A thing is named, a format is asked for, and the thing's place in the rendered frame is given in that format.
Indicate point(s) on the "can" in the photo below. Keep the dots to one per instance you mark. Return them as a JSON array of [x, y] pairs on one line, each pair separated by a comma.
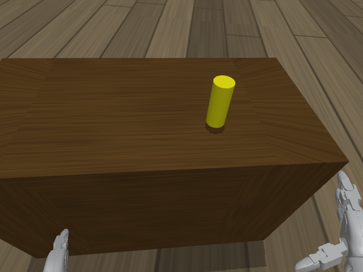
[[220, 97]]

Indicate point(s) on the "right robot hand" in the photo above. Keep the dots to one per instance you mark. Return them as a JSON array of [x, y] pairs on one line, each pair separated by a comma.
[[350, 214]]

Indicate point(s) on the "left robot hand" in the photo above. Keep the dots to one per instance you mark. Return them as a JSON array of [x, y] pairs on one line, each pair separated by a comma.
[[57, 259]]

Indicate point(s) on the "right robot arm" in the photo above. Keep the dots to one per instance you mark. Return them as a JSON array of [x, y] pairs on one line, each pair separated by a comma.
[[354, 264]]

